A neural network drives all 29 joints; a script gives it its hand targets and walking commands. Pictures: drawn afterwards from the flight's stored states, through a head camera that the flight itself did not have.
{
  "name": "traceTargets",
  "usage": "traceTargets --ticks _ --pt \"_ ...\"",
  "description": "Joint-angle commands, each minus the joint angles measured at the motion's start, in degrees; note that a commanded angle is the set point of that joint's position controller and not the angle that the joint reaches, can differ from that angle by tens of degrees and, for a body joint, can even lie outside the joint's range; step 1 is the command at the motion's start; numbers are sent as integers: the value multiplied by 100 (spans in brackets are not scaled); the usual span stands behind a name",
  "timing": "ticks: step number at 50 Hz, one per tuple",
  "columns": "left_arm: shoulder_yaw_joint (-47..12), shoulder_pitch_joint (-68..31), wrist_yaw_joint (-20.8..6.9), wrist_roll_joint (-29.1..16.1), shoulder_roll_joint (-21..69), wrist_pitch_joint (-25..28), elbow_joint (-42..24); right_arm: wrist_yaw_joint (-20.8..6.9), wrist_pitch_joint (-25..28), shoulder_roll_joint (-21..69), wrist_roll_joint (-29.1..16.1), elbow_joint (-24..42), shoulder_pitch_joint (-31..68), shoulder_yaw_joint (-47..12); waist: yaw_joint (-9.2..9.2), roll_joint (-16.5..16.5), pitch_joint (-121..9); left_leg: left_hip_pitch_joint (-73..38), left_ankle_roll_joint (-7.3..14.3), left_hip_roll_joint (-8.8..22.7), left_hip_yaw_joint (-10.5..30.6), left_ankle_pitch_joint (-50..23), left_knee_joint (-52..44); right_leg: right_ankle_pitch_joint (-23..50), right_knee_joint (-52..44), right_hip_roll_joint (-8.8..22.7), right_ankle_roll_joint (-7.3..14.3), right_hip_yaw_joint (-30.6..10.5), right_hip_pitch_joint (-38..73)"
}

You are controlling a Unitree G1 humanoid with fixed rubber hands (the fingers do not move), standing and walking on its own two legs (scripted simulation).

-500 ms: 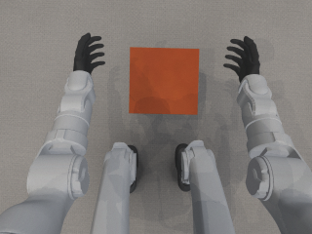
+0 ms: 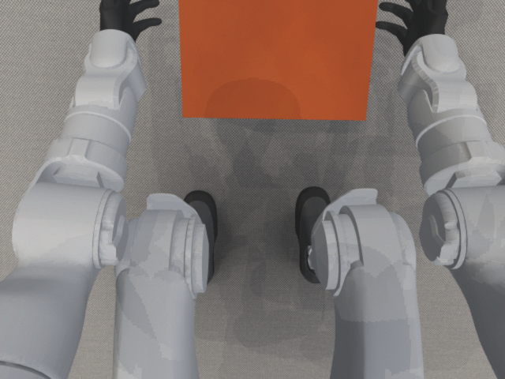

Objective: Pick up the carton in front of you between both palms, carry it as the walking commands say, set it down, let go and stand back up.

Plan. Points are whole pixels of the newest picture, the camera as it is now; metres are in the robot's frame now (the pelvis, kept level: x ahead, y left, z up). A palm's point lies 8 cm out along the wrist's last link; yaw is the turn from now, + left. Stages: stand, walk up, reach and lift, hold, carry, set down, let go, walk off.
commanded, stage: reach and lift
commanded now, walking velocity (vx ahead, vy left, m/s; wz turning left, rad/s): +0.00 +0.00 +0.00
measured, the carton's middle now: (269, 47) +0.51 -0.02 -0.25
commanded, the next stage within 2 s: none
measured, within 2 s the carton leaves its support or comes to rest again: leaves its support in 0.80 s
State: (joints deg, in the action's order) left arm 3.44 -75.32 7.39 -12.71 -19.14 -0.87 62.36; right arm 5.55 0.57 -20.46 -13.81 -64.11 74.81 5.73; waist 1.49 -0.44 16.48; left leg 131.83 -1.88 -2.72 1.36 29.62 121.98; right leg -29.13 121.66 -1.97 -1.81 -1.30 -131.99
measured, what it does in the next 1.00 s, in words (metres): stands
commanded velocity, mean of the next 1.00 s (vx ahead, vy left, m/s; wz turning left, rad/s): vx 0.00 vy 0.00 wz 0.00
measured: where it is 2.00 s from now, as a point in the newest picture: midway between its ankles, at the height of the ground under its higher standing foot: (256, 252)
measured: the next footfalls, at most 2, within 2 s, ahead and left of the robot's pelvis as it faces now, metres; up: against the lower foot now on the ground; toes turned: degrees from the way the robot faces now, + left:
none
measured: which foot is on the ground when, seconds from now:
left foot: down 0.00-1.00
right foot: down 0.00-1.00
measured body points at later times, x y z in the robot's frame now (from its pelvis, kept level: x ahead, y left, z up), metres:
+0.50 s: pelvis +0.01 +0.00 +0.00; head +0.37 -0.01 +0.26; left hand +0.54 +0.14 -0.19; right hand +0.52 -0.19 -0.19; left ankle +0.12 +0.12 -0.34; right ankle +0.13 -0.12 -0.34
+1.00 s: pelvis +0.01 +0.00 +0.00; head +0.32 +0.00 +0.32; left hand +0.54 +0.13 -0.12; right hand +0.52 -0.17 -0.12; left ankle +0.12 +0.12 -0.34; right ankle +0.13 -0.13 -0.34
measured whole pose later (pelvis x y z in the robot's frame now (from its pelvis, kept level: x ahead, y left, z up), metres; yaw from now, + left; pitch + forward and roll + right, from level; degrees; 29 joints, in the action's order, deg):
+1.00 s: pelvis +0.01 +0.00 +0.00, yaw +0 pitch +36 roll -1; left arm 7.0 -67.6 11.8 -9.5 -10.7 -8.2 51.7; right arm 9.2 -9.1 -11.5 -9.4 -49.8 65.8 9.5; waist 1.9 -1.3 8.3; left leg 128.7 -3.5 -6.2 2.8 32.4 124.9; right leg -31.9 124.3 -4.5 -3.9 -2.6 -128.6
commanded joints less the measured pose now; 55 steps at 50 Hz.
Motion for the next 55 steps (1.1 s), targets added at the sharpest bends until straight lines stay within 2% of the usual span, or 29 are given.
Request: traceTargets --ticks 1,4,5,8,11,17,23,27,29,32,36,40,43,46,48,51,55 --pt "-96 -1483 40 -177 -696 211 -665 78 198 -853 -141 612 1359 -31 169 -102 -7225 -3761 -62 143 -183 -1230 -666 1383 -775 166 -30 241 3566" --pt "-375 -1447 -6 -423 -419 208 -640 116 219 -803 -177 699 1343 -67 366 -127 -7088 -3525 -68 91 -207 -1374 -556 1653 -710 130 -7 274 3659" --pt "-400 -1365 -27 -422 -423 204 -621 120 216 -729 -182 713 1243 -70 373 -98 -7054 -3474 -67 76 -205 -1417 -527 1772 -684 119 -16 273 3729" --pt "-342 -1099 -8 -355 -448 213 -633 114 199 -537 -228 756 977 -172 194 -83 -7202 -3510 -55 41 -265 -1549 -505 1935 -631 88 -41 259 3909" --pt "-182 -821 21 -209 -418 211 -356 109 172 -393 -184 629 814 -190 77 5 -6750 -3146 -21 29 -306 -1350 -555 1736 -679 58 -61 236 3729" --pt "-16 -1026 2 -40 -413 273 -278 117 205 -329 4 540 920 -104 108 33 -6328 -2869 -1 25 -257 -1187 -623 1502 -780 47 -66 187 3332" --pt "-514 -1418 22 -270 253 311 -358 135 256 178 -117 645 1330 -401 178 -25 -6478 -3128 -3 -47 -209 -1144 -700 1381 -838 -16 -47 209 3378" --pt "-414 -1488 108 -66 530 345 -67 172 278 552 -24 337 1410 -408 123 -75 -6291 -3186 0 -127 -185 -1008 -783 1206 -884 -91 -52 202 3314" --pt "-787 -2020 -66 -96 1583 371 -232 -3 299 1603 -45 411 1922 -729 131 -122 -6254 -3150 43 -212 -175 -1045 -786 1230 -903 -187 8 186 3211" --pt "-1212 -3012 -528 -2 3727 263 -252 -474 200 3634 57 480 3094 -1188 136 -208 -6163 -2981 51 -384 -183 -1044 -673 1234 -763 -324 54 230 2960" --pt "-1116 -3380 -898 242 5142 73 -428 -880 -24 4916 271 793 3614 -1216 159 -276 -6236 -2925 71 -561 -343 -966 -604 1152 -667 -474 80 354 2972" --pt "-1374 -3582 -1009 14 5973 -50 -1093 -1027 -181 5747 68 1517 3770 -1489 248 -224 -7383 -3509 58 -649 -461 -1651 -458 1855 -526 -548 50 516 3571" --pt "-1770 -3650 -968 -179 6500 -194 -1893 -987 -355 6238 -78 2290 3737 -1776 314 -181 -8772 -4265 21 -712 -559 -2131 -412 2358 -495 -597 7 630 4337" --pt "-2000 -3456 -936 -141 6899 -431 -2686 -966 -606 6614 -39 3066 3504 -1985 318 -154 -9751 -4770 1 -773 -616 -2220 -543 2408 -633 -668 -16 716 4824" --pt "-2026 -3197 -962 27 7126 -634 -2986 -1027 -828 6822 110 3411 3262 -2008 288 -146 -9849 -4802 9 -807 -643 -1996 -737 2169 -810 -715 -6 737 4865" --pt "-1795 -2736 -1078 399 7400 -953 -2827 -1184 -1188 7151 446 3292 2787 -1858 209 -112 -9042 -4302 55 -833 -653 -1277 -1130 1451 -1186 -749 13 704 4465" --pt "-995 -2231 -1284 1078 7596 -1319 -1908 -1393 -1560 7455 1067 2377 2249 -1214 107 -104 -7390 -3548 127 -797 -619 -164 -1735 314 -1777 -734 50 635 3689"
